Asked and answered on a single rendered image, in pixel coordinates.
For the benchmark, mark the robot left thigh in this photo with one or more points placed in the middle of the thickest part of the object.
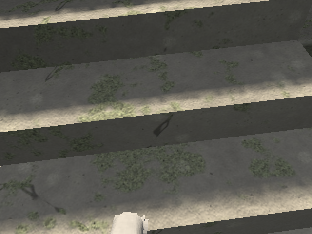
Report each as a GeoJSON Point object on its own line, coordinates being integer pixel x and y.
{"type": "Point", "coordinates": [129, 223]}

